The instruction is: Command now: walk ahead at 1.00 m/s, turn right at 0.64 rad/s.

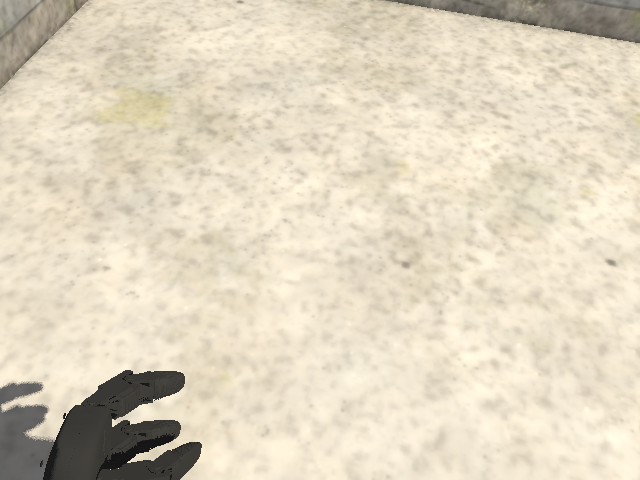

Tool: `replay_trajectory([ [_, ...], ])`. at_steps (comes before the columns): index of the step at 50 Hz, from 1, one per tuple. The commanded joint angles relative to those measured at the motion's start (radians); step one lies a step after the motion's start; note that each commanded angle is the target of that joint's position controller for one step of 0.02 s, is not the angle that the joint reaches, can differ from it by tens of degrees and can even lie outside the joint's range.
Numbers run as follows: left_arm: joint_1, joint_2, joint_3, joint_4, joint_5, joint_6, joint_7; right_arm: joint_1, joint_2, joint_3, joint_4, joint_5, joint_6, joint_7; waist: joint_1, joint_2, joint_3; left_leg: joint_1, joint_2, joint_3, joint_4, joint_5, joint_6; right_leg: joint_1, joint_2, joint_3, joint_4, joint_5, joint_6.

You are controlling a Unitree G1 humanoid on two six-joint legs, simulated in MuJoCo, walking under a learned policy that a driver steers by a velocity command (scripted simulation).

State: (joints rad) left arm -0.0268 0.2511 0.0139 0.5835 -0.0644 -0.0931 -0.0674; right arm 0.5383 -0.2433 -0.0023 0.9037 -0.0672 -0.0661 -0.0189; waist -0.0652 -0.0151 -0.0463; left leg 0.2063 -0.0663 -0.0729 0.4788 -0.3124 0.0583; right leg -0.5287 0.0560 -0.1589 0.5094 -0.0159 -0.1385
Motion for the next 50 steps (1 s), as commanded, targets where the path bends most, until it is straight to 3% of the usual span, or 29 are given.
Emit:
replay_trajectory([
  [1, 0.586, 0.127, 0.048, 0.167, 0.079, 0.007, 0.018, -0.24, 0.065, 0.013, -0.237, -0.027, -0.077, 0.009, 0.176, -0.36, -0.243, -0.967, -0.039, -0.087, 1.164, -0.245, -0.076, 1.062, -0.22, 0.528, 0.187, 0.228, -0.202],
  [2, 0.552, 0.101, 0.068, 0.137, 0.104, 0.0, 0.033, -0.185, -0.003, 0.014, -0.278, 0.103, -0.113, 0.026, 0.188, -0.31, -0.346, -1.165, -0.007, -0.169, 1.316, -0.169, -0.09, 1.151, -0.333, 0.87, -0.064, -0.295, -0.346],
  [3, 0.546, 0.071, 0.072, 0.123, 0.094, -0.002, 0.049, -0.304, -0.082, 0.008, -0.308, 0.121, -0.131, 0.03, 0.23, -0.148, -0.25, -1.224, 0.044, -0.147, 1.318, -0.084, -0.067, 1.037, -0.33, 0.902, -0.197, -0.459, -0.317],
  [5, 0.419, 0.073, 0.056, 0.11, 0.077, -0.016, 0.05, -0.36, -0.061, 0.013, -0.361, 0.057, -0.136, 0.035, 0.083, 0.154, -0.045, -1.16, 0.095, -0.104, 1.212, -0.008, -0.035, 0.611, -0.267, 0.818, -0.295, -0.396, -0.26],
  [9, 0.228, 0.073, 0.04, 0.086, 0.05, -0.02, 0.068, -0.401, -0.028, 0.038, -0.453, 0.045, -0.096, 0.017, -0.074, 0.108, 0.23, -0.994, 0.205, -0.051, 0.825, 0.019, -0.08, -0.096, -0.1, 0.565, -0.381, -0.33, -0.181],
  [11, 0.257, 0.117, 0.059, 0.094, 0.025, -0.028, 0.087, -0.439, -0.029, 0.036, -0.459, 0.006, -0.106, 0.01, -0.04, 0.134, 0.149, -0.515, 0.163, 0.046, 0.475, 0.343, -0.117, -0.36, 0.018, 0.405, -0.32, -0.245, -0.121],
  [13, 0.389, 0.166, 0.079, 0.127, -0.001, -0.024, 0.084, -0.482, -0.026, 0.02, -0.464, 0.048, -0.097, 0.001, 0.028, 0.068, 0.06, -0.304, 0.098, 0.055, 0.3, 0.476, -0.149, -0.285, -0.013, 0.457, -0.278, -0.271, -0.114],
  [15, 0.429, 0.161, 0.08, 0.136, -0.003, -0.008, 0.08, -0.49, -0.093, -0.018, -0.471, 0.104, -0.077, -0.019, 0.037, -0.031, 0.045, -0.344, 0.048, 0.033, 0.102, 0.343, -0.145, -0.006, -0.007, 0.507, -0.146, -0.113, -0.08],
  [17, 0.402, 0.14, 0.077, 0.123, 0.033, 0.011, 0.07, -0.267, -0.164, -0.072, -0.429, 0.111, -0.08, -0.022, -0.102, -0.085, -0.123, -0.142, 0.065, 0.017, 0.084, 0.23, -0.09, 0.135, 0.019, 0.47, 0.269, 0.177, 0.007],
  [18, 0.362, 0.045, 0.048, 0.075, 0.078, 0.007, 0.064, 0.017, -0.239, -0.099, -0.386, 0.093, -0.077, -0.023, -0.197, -0.034, -0.32, 0.152, 0.265, -0.166, 0.172, 0.076, 0.001, 0.021, 0.02, 0.416, 0.645, 0.071, 0.039],
  [19, 0.565, -0.088, 0.005, 0.028, 0.032, -0.008, 0.055, 0.007, -0.333, -0.107, -0.368, 0.036, -0.08, -0.001, -0.043, 0.445, -0.488, 0.365, 0.566, -0.831, -0.054, -0.046, 0.203, -0.246, 0.076, 0.372, 1.003, -0.534, 0.068],
  [20, 0.523, 0.005, 0.015, 0.04, -0.007, -0.002, 0.064, -0.032, -0.247, -0.107, -0.368, 0.057, -0.074, -0.001, -0.074, 0.427, -0.39, 0.316, 0.559, -0.975, -0.151, -0.383, 0.227, -0.424, -0.026, 0.351, 1.115, -0.432, 0.064],
  [21, 0.377, 0.044, 0.028, 0.013, -0.001, 0.014, 0.07, -0.088, -0.139, -0.089, -0.356, 0.076, -0.06, -0.012, -0.098, 0.308, -0.183, 0.189, 0.491, -0.755, -0.145, -0.389, 0.168, -0.521, -0.077, 0.308, 1.13, -0.351, 0.061],
  [23, 0.213, 0.032, 0.034, -0.051, 0.044, 0.034, 0.062, -0.153, -0.087, -0.072, -0.306, 0.056, -0.044, -0.007, -0.052, 0.081, 0.009, -0.135, 0.411, -0.442, -0.145, -0.063, 0.109, -0.436, -0.132, 0.267, 1.078, -0.306, 0.061],
  [25, 0.227, 0.0, 0.035, -0.074, 0.021, 0.069, 0.041, -0.242, -0.026, -0.054, -0.261, 0.055, -0.042, 0.002, 0.044, 0.112, 0.098, -0.339, 0.375, -0.248, -0.183, 0.06, 0.068, -0.354, -0.179, 0.287, 1.012, -0.337, 0.062],
  [29, 0.178, 0.026, 0.029, -0.118, 0.038, 0.094, 0.03, -0.348, -0.106, -0.076, -0.217, 0.069, -0.046, -0.006, 0.113, 0.107, 0.157, -0.444, 0.366, 0.017, -0.286, 0.216, 0.038, -0.352, -0.232, 0.268, 0.795, -0.214, 0.091],
  [33, 0.068, 0.024, 0.024, -0.113, 0.05, 0.072, 0.009, -0.248, -0.196, -0.099, -0.161, 0.068, -0.057, -0.006, 0.061, -0.004, 0.153, -0.449, 0.304, 0.192, -0.364, 0.287, 0.032, -0.08, -0.169, 0.143, 0.434, 0.011, 0.046],
  [35, 0.054, 0.068, 0.045, -0.124, 0.045, 0.058, 0.009, -0.208, -0.269, -0.111, -0.134, 0.083, -0.05, 0.006, 0.094, 0.05, 0.139, -0.316, 0.334, 0.195, -0.308, 0.747, 0.053, 0.016, -0.08, 0.075, 0.33, -0.112, 0.005],
  [36, 0.096, 0.105, 0.065, -0.122, 0.044, 0.055, 0.013, -0.197, -0.294, -0.115, -0.122, 0.087, -0.042, 0.007, 0.141, 0.094, 0.098, -0.242, 0.352, 0.192, -0.202, 0.997, 0.059, 0.081, -0.036, 0.05, 0.288, -0.192, -0.013],
  [38, 0.529, 0.207, 0.127, -0.005, 0.041, 0.063, 0.038, -0.241, -0.293, -0.101, -0.109, 0.083, -0.032, 0.006, 0.389, 0.103, -0.108, -0.424, 0.297, 0.183, 0.305, 1.112, 0.034, 0.663, -0.02, 0.057, 0.142, -0.078, -0.05],
  [39, 0.605, 0.288, 0.129, 0.041, 0.048, 0.06, 0.056, -0.188, -0.086, -0.048, -0.136, 0.054, -0.037, 0.013, 0.298, -0.176, -0.179, -0.756, 0.149, 0.115, 0.794, -0.076, -0.01, 0.932, -0.252, 0.391, 0.226, -0.123, -0.036],
  [40, 0.582, 0.304, 0.114, -0.002, 0.087, 0.038, 0.051, -0.05, -0.049, -0.028, -0.159, 0.121, -0.076, 0.018, 0.212, -0.391, -0.449, -0.892, 0.018, -0.148, 1.038, -0.218, 0.013, 1.015, -0.43, 0.949, -0.111, -0.524, -0.142],
  [41, 0.544, 0.216, 0.106, 0.001, 0.092, 0.018, 0.04, -0.149, -0.15, -0.059, -0.166, 0.162, -0.089, 0.01, 0.241, -0.227, -0.319, -0.99, 0.057, -0.138, 1.112, -0.102, 0.009, 0.907, -0.439, 0.978, -0.236, -0.65, -0.129],
  [42, 0.502, 0.178, 0.094, 0.023, 0.072, 0.006, 0.036, -0.247, -0.137, -0.055, -0.201, 0.157, -0.089, 0.005, 0.221, -0.136, -0.137, -1.048, 0.102, -0.094, 1.082, -0.026, 0.001, 0.738, -0.431, 0.841, -0.234, -0.608, -0.122],
  [43, 0.439, 0.15, 0.086, 0.042, 0.071, -0.006, 0.03, -0.302, -0.105, -0.046, -0.212, 0.123, -0.079, -0.002, 0.174, -0.024, -0.052, -1.022, 0.161, -0.079, 1.04, 0.032, 0.001, 0.578, -0.414, 0.727, -0.23, -0.504, -0.094],
  [44, 0.379, 0.099, 0.075, 0.052, 0.09, -0.02, 0.025, -0.284, -0.095, -0.051, -0.21, 0.103, -0.062, 0.0, 0.113, -0.022, -0.028, -0.963, 0.203, -0.082, 0.996, 0.098, 0.006, 0.456, -0.387, 0.62, -0.215, -0.417, -0.075],
  [46, 0.341, 0.015, 0.054, 0.084, 0.094, -0.039, 0.022, -0.226, -0.07, -0.059, -0.194, 0.122, -0.015, 0.019, 0.058, -0.044, -0.002, -0.904, 0.237, -0.089, 0.969, 0.143, 0.017, 0.354, -0.356, 0.451, -0.255, -0.276, -0.05],
  [48, 0.331, 0.006, 0.054, 0.125, 0.075, -0.044, 0.03, -0.26, -0.04, -0.056, -0.206, 0.127, 0.016, 0.028, 0.039, -0.031, 0.077, -0.955, 0.255, -0.094, 0.899, 0.134, 0.016, 0.319, -0.335, 0.283, -0.299, -0.134, -0.011],
  [50, 0.34, 0.018, 0.058, 0.146, 0.087, -0.04, 0.048, -0.323, -0.026, -0.05, -0.228, 0.116, 0.028, 0.033, 0.046, -0.007, 0.129, -1.026, 0.241, -0.074, 0.835, 0.216, 0.007, 0.332, -0.298, 0.136, -0.321, 0.013, 0.023],
])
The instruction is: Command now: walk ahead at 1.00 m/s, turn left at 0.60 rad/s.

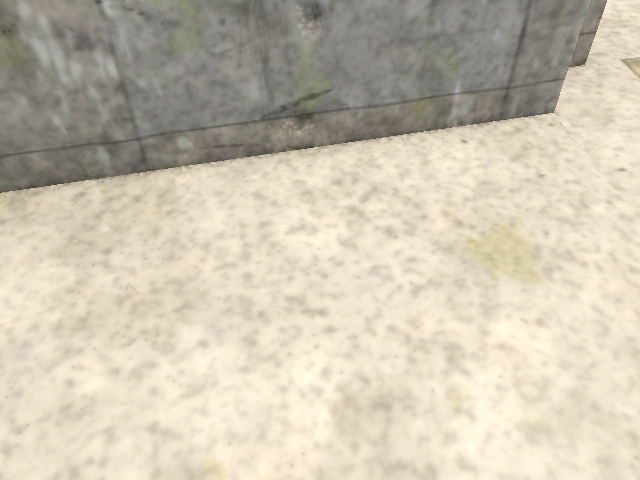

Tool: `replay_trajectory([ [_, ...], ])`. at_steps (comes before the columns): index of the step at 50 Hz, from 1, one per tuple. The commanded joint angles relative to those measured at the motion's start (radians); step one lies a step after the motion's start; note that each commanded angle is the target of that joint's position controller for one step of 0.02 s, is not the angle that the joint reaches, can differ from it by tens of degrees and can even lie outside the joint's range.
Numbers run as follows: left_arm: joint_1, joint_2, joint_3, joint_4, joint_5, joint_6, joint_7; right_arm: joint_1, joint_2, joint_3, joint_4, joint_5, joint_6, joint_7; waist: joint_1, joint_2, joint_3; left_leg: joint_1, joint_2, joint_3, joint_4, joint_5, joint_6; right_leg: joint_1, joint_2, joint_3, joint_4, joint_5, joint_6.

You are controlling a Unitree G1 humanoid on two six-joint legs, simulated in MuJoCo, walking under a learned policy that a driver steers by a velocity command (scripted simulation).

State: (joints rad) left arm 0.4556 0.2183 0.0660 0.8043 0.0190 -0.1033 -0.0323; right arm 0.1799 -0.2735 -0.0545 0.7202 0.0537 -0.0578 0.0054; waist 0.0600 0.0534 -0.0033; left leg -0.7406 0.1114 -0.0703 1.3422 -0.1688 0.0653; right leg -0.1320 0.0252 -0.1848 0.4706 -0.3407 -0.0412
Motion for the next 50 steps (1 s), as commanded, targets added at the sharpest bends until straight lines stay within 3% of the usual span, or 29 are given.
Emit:
replay_trajectory([
  [1, -0.152, 0.059, 0.006, -0.072, 0.011, -0.027, 0.023, 0.015, 0.004, 0.003, -0.055, -0.009, 0.021, 0.013, -0.086, -0.075, 0.102, -0.088, 0.048, -0.055, -0.089, 0.134, -0.002, -0.066, -0.242, 0.102, -0.296, 0.373, -0.062],
  [5, -0.125, 0.126, 0.016, -0.045, 0.006, -0.02, 0.056, -0.116, -0.012, 0.006, -0.095, -0.02, 0.01, 0.046, -0.054, -0.027, 0.141, -0.036, -0.005, 0.107, -0.391, 0.331, 0.02, 0.015, -0.202, -0.062, -0.338, 0.488, -0.005],
  [8, -0.092, 0.222, 0.034, -0.028, 0.001, -0.005, 0.076, -0.145, -0.049, -0.013, -0.128, -0.008, -0.003, 0.071, -0.076, -0.099, 0.083, 0.139, -0.107, 0.249, -0.541, 0.304, 0.068, 0.165, -0.225, -0.098, -0.219, 1.084, 0.04],
  [10, -0.154, 0.292, 0.056, -0.05, -0.015, 0.021, 0.082, 0.064, -0.124, -0.05, -0.096, 0.01, 0.021, 0.066, -0.208, -0.217, -0.019, 0.355, -0.171, 0.283, -0.512, 0.142, 0.101, 0.223, -0.265, -0.09, 0.035, 1.505, 0.027],
  [11, -0.233, 0.303, 0.061, -0.08, -0.024, 0.024, 0.071, 0.299, -0.201, -0.088, -0.039, 0.003, 0.043, 0.057, -0.325, -0.233, -0.107, 0.617, -0.176, 0.242, -0.516, 0.083, 0.142, 0.133, -0.27, -0.064, 0.286, 1.556, 0.004],
  [12, -0.337, 0.278, 0.056, -0.106, -0.044, 0.012, 0.054, 0.523, -0.253, -0.119, 0.029, -0.005, 0.059, 0.038, -0.443, -0.145, -0.152, 0.917, -0.137, 0.138, -0.68, 0.179, 0.193, -0.058, -0.174, -0.057, 0.702, 1.219, 0.014],
  [13, -0.364, 0.034, -0.003, -0.158, -0.022, -0.03, 0.031, 0.47, -0.226, -0.102, 0.068, -0.036, 0.06, 0.038, -0.294, 0.309, 0.013, 0.984, -0.124, -0.058, -0.687, 0.288, 0.244, -0.474, 0.096, 0.026, 1.212, -0.163, 0.049],
  [14, -0.152, -0.03, -0.041, -0.23, -0.052, -0.074, 0.014, 0.309, -0.165, -0.054, -0.014, -0.077, 0.015, 0.044, -0.081, 0.368, -0.211, 1.106, 0.069, -0.668, -0.886, -0.228, 0.447, -0.734, 0.098, 0.312, 1.352, -0.244, 0.017],
  [15, -0.266, 0.086, -0.027, -0.251, -0.063, -0.101, 0.01, 0.31, -0.097, -0.052, -0.053, -0.069, -0.003, 0.045, -0.155, 0.17, -0.208, 1.045, 0.107, -0.818, -1.092, -0.463, 0.408, -0.74, 0.054, 0.363, 1.262, -0.138, -0.037],
  [16, -0.33, 0.114, -0.016, -0.275, -0.075, -0.105, 0.012, 0.292, -0.092, -0.051, -0.048, -0.061, -0.026, 0.05, -0.108, -0.025, -0.077, 0.891, 0.107, -0.808, -1.152, -0.505, 0.357, -0.742, 0.019, 0.35, 1.124, -0.067, -0.052],
  [17, -0.327, 0.106, -0.015, -0.26, -0.051, -0.093, 0.022, 0.219, -0.082, -0.046, -0.06, -0.048, -0.041, 0.056, -0.05, -0.177, -0.031, 0.73, 0.087, -0.743, -1.136, -0.459, 0.315, -0.662, -0.035, 0.358, 1.007, -0.004, -0.046],
  [18, -0.312, 0.095, -0.014, -0.256, -0.031, -0.078, 0.027, 0.157, -0.101, -0.05, -0.079, -0.047, -0.049, 0.049, -0.01, -0.171, 0.001, 0.58, 0.04, -0.683, -1.115, -0.377, 0.316, -0.591, -0.051, 0.368, 0.941, 0.022, -0.019],
  [20, -0.308, 0.125, 0.0, -0.248, -0.02, -0.046, 0.041, 0.123, -0.09, -0.044, -0.094, -0.039, -0.052, 0.029, 0.011, -0.158, 0.04, 0.445, -0.034, -0.535, -1.128, -0.237, 0.295, -0.527, -0.084, 0.358, 0.81, 0.041, 0.034],
  [24, -0.56, 0.054, -0.021, -0.326, 0.005, -0.034, 0.049, 0.169, -0.068, -0.037, -0.069, -0.018, -0.033, -0.022, -0.081, -0.077, 0.099, 0.265, -0.156, -0.315, -1.113, -0.007, 0.232, -0.389, -0.055, 0.256, 0.36, 0.286, 0.103],
  [26, -0.623, 0.031, -0.02, -0.348, -0.015, -0.033, 0.04, 0.193, -0.084, -0.045, -0.051, -0.017, -0.019, -0.024, -0.13, -0.005, 0.072, 0.239, -0.18, -0.3, -1.095, -0.038, 0.189, -0.261, 0.002, 0.222, 0.177, 0.401, 0.12],
  [29, -0.623, 0.1, 0.018, -0.356, -0.057, -0.042, 0.033, 0.226, -0.077, -0.054, -0.029, 0.0, -0.016, -0.027, -0.143, 0.052, 0.025, 0.399, -0.145, -0.389, -1.005, -0.098, 0.158, -0.204, 0.016, 0.285, 0.031, 0.416, 0.125],
  [31, -0.544, 0.159, 0.05, -0.335, -0.07, -0.056, 0.034, 0.205, -0.08, -0.063, -0.03, -0.006, -0.012, -0.03, -0.084, 0.079, -0.028, 0.531, -0.127, -0.414, -0.862, 0.11, 0.127, -0.138, 0.018, 0.288, -0.009, 0.339, 0.095],
  [32, -0.391, 0.194, 0.073, -0.302, -0.072, -0.062, 0.037, 0.163, -0.087, -0.063, -0.046, -0.019, -0.009, -0.023, 0.012, 0.085, -0.123, 0.545, -0.148, -0.376, -0.684, 0.284, 0.092, 0.021, 0.0, 0.277, 0.009, 0.301, 0.068],
  [33, -0.121, 0.223, 0.081, -0.255, -0.07, -0.054, 0.046, 0.093, -0.051, -0.043, -0.089, -0.053, -0.01, -0.008, 0.145, 0.077, -0.298, 0.377, -0.157, -0.317, -0.377, 0.26, 0.059, 0.37, -0.116, 0.352, 0.133, 0.175, 0.028],
  [34, -0.002, 0.301, 0.083, -0.233, -0.023, -0.05, 0.039, 0.286, 0.105, -0.001, -0.117, -0.034, -0.012, -0.001, 0.036, -0.358, -0.482, 0.06, -0.27, -0.236, -0.01, -0.434, 0.019, 0.725, -0.38, 0.874, 0.005, -0.147, -0.118],
  [35, -0.04, 0.273, 0.078, -0.232, -0.014, -0.053, 0.018, 0.315, 0.022, 0.008, -0.131, 0.038, -0.011, -0.012, 0.024, -0.57, -0.439, -0.15, -0.168, -0.158, 0.16, -0.363, 0.016, 0.699, -0.489, 1.24, -0.172, -0.57, -0.197],
  [36, -0.105, 0.164, 0.061, -0.247, -0.016, -0.037, 0.027, 0.2, -0.052, -0.007, -0.119, 0.018, -0.003, -0.021, 0.066, -0.382, -0.246, -0.197, -0.123, -0.114, 0.203, -0.251, 0.005, 0.549, -0.415, 1.092, -0.209, -0.529, -0.177],
  [37, -0.15, 0.139, 0.049, -0.223, -0.007, -0.021, 0.037, 0.076, -0.076, -0.013, -0.15, -0.025, -0.001, -0.02, 0.062, -0.197, -0.084, -0.166, -0.102, -0.078, 0.164, -0.183, -0.008, 0.36, -0.355, 0.872, -0.195, -0.199, -0.146],
  [38, -0.18, 0.136, 0.043, -0.204, 0.006, -0.014, 0.037, -0.01, -0.071, -0.016, -0.178, -0.061, -0.004, -0.016, 0.04, -0.079, -0.007, -0.092, -0.081, -0.068, 0.119, -0.177, -0.016, 0.197, -0.312, 0.71, -0.167, 0.159, -0.133],
  [39, -0.2, 0.128, 0.031, -0.182, 0.017, -0.017, 0.037, -0.033, -0.053, -0.013, -0.203, -0.071, -0.005, -0.01, -0.002, -0.061, 0.014, -0.036, -0.066, -0.068, 0.082, -0.203, -0.024, 0.097, -0.295, 0.612, -0.151, 0.44, -0.14],
  [41, -0.206, 0.078, 0.009, -0.124, -0.004, -0.026, 0.029, -0.012, -0.019, -0.004, -0.215, -0.042, 0.003, -0.002, -0.05, -0.122, 0.01, -0.01, -0.05, -0.059, -0.063, -0.27, -0.038, 0.046, -0.265, 0.476, -0.143, 0.714, -0.134],
  [45, -0.257, 0.22, 0.037, -0.069, -0.023, -0.014, 0.034, -0.056, -0.019, 0.016, -0.216, -0.053, 0.001, 0.015, -0.07, -0.128, -0.034, 0.184, -0.077, 0.028, -0.489, -0.008, -0.05, -0.08, -0.224, 0.279, -0.202, 0.854, -0.123],
  [48, -0.207, 0.246, 0.032, -0.024, -0.047, -0.008, 0.042, -0.142, -0.046, 0.016, -0.227, -0.058, -0.012, 0.044, -0.049, -0.136, -0.062, 0.363, -0.124, 0.038, -0.71, 0.2, -0.026, -0.069, -0.208, 0.235, -0.224, 0.738, -0.079],
  [50, -0.194, 0.253, 0.028, -0.005, -0.05, -0.009, 0.043, -0.129, -0.088, 0.004, -0.221, -0.072, -0.013, 0.046, -0.076, -0.149, -0.075, 0.406, -0.145, 0.038, -0.789, 0.201, 0.013, 0.01, -0.217, 0.218, -0.132, 0.831, -0.053],
])
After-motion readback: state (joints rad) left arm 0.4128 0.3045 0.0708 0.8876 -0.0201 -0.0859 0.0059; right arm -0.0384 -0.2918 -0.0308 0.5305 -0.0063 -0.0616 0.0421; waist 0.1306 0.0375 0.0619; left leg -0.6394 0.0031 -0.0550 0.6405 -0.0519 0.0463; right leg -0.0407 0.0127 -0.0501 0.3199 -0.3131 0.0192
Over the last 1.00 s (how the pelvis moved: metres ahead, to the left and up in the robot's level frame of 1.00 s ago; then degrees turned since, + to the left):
0.80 -0.33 0.02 -32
